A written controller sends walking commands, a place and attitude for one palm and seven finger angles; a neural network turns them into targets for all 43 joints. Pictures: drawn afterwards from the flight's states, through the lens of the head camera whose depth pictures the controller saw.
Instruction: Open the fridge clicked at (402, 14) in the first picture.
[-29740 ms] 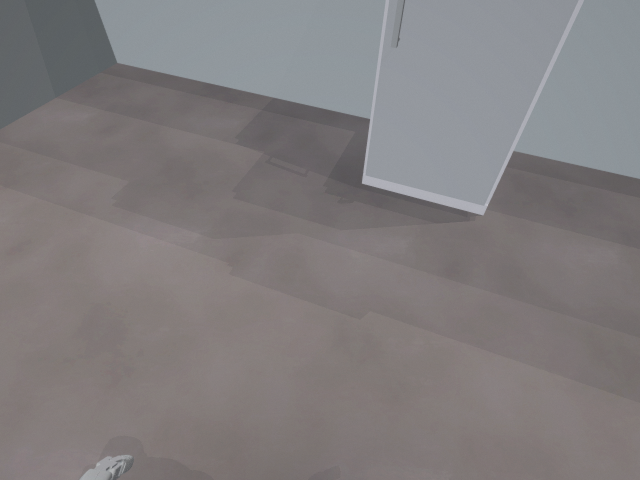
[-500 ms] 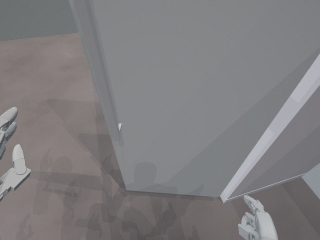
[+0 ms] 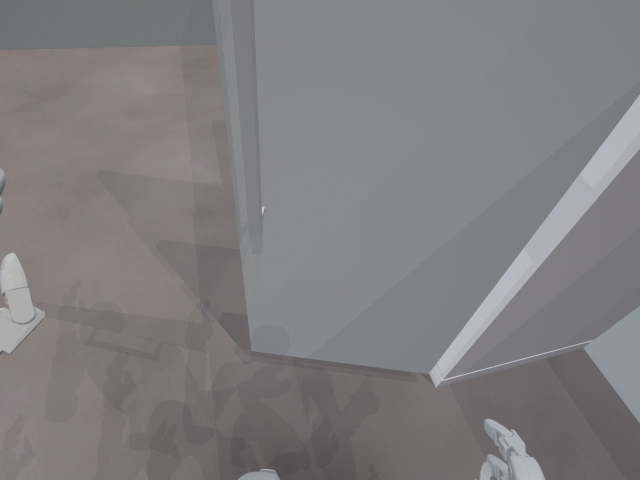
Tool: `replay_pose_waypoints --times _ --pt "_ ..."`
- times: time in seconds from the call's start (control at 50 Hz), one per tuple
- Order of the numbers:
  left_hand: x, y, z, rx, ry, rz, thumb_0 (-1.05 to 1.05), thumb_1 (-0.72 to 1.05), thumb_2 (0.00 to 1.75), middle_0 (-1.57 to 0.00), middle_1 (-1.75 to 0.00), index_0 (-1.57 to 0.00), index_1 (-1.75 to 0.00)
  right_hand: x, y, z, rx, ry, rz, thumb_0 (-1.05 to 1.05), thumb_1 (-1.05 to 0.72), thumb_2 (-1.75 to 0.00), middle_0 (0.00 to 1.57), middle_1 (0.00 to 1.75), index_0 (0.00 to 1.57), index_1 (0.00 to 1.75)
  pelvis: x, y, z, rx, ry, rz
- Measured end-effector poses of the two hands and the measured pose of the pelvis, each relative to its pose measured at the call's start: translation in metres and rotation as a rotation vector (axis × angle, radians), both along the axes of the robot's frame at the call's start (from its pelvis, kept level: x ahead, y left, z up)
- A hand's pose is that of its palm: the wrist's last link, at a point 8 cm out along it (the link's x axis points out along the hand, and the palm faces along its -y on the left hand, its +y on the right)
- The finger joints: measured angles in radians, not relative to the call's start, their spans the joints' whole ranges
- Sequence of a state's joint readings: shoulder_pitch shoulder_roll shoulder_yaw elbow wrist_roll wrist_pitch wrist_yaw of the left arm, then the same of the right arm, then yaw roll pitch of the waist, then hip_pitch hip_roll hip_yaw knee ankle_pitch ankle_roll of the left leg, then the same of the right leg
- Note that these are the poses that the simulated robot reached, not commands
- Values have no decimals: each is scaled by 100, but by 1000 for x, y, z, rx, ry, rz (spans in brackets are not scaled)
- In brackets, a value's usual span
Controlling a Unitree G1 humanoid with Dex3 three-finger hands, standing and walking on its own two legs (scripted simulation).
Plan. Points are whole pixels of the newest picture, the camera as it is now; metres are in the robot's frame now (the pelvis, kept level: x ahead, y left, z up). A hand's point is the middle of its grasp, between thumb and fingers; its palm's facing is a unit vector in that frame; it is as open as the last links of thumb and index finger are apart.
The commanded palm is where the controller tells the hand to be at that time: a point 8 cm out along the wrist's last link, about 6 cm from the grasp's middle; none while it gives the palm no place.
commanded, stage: step back with the hand held close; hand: left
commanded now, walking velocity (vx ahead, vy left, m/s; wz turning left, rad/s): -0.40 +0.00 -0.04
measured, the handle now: (252, 110) +0.54 +0.13 +0.18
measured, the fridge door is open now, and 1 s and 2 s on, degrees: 69 69 69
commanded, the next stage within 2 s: stop stepping back and stand still in 0.50 s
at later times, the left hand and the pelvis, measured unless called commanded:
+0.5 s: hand out of the picture +0.11 +0.26 +0.19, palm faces +0.36 -0.82 -0.44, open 7.4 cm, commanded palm +0.08 +0.29 +0.19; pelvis -0.08 +0.00 +0.00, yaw -5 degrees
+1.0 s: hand out of the picture -0.05 +0.35 +0.21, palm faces +0.49 -0.80 -0.36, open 7.4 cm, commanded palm -0.08 +0.36 +0.19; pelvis -0.24 +0.07 +0.01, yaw -4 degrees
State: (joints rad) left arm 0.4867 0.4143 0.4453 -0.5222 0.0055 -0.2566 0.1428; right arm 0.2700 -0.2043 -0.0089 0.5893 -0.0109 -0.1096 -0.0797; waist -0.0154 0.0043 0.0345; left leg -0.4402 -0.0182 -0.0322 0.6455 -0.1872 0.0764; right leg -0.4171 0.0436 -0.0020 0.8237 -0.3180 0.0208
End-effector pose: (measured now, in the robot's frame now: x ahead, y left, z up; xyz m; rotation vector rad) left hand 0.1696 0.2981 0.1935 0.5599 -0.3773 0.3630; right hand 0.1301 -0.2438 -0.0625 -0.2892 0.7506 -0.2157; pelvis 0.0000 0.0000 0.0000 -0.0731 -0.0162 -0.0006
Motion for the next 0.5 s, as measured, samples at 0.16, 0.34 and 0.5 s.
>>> replay_pose_waypoints --times 0.16,0.34,0.5 --pt "-23 4 8 -5 22 43 2 89 90 -21 -30 -21 -31 -7 13 2 59 -9 46 1 -90 -90 21 30 21 30 -19 -7 9 17 96 -49" --pt "-44 -42 -6 -15 107 -183 2 88 90 -21 -30 -21 -31 -35 -3 8 58 -73 5 1 -90 -90 21 30 21 30 -80 -14 4 0 36 -91" --pt "-99 1 14 23 -54 -119 2 88 90 -22 -30 -22 -31 -87 -18 25 -67 -63 -78 1 -90 -90 21 30 20 30 -84 4 2 9 9 -81"
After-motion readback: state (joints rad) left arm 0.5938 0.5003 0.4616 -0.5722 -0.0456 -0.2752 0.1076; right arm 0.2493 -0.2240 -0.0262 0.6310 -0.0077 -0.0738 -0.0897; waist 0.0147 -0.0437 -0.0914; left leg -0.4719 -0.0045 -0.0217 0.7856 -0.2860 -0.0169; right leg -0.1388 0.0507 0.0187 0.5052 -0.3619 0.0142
